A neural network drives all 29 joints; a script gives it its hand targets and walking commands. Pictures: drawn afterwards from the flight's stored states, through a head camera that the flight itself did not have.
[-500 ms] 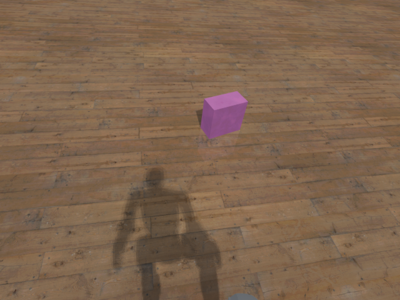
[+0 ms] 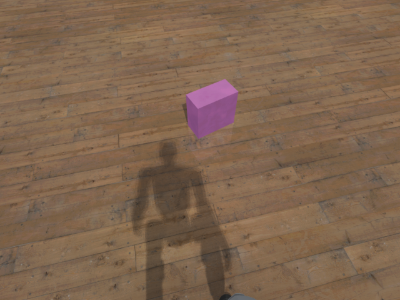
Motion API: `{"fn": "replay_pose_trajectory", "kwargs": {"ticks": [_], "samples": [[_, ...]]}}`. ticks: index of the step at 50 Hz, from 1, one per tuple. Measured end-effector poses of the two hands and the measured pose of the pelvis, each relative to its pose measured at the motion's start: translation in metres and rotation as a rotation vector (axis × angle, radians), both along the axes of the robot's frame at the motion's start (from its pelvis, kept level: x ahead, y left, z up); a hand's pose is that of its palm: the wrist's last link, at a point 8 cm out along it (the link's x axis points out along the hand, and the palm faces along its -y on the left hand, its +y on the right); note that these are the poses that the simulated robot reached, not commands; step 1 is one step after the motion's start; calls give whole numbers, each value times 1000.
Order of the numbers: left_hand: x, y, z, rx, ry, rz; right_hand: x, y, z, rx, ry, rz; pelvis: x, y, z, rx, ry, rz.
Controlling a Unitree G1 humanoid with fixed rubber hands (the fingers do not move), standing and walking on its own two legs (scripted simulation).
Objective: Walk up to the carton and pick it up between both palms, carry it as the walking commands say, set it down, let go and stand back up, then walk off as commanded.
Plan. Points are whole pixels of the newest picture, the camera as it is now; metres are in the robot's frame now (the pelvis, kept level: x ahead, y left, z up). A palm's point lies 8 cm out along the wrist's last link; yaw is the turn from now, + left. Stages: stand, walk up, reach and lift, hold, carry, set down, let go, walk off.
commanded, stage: walk up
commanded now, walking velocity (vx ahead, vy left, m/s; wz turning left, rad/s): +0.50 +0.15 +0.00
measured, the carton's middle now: (211, 109) +1.23 -0.17 -0.63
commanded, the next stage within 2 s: none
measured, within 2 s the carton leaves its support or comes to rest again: neither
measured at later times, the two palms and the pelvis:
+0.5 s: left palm out of the picture +0.10 +0.25 -0.11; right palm (252, 207) +0.36 -0.16 -0.14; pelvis +0.24 +0.05 +0.00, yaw -2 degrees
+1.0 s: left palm (98, 127) +0.65 +0.28 -0.10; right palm (243, 197) +0.37 -0.14 -0.11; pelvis +0.49 +0.07 +0.02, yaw +1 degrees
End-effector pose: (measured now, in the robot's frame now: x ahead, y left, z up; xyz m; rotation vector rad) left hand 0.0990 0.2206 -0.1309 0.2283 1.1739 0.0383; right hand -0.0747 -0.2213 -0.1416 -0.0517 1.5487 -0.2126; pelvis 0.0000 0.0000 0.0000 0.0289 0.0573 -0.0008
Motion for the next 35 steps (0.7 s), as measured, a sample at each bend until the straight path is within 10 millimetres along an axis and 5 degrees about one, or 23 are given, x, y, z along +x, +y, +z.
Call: {"fn": "replay_pose_trajectory", "kwargs": {"ticks": [5,10,16,22,28,31,35], "samples": [[-10,5,28,62,10,135,133,-35,3,-19,-213,122,44,-10,16,32,-35,4],[-33,15,40,102,114,219,246,-38,13,-6,-399,148,90,-9,23,40,-73,-32],[-40,12,40,71,245,283,332,-8,22,50,-462,189,143,5,25,42,-88,-45],[-20,15,33,14,421,302,395,34,11,75,-415,203,204,34,15,14,-46,-48],[44,59,0,-14,536,312,466,75,-14,16,-370,219,286,76,-17,-25,8,-26],[114,89,-10,-4,462,262,480,86,-9,-21,-342,210,312,90,-13,-46,-2,-52],[232,120,-11,14,274,140,472,86,14,-71,-305,126,350,96,3,-58,-33,-57]]}}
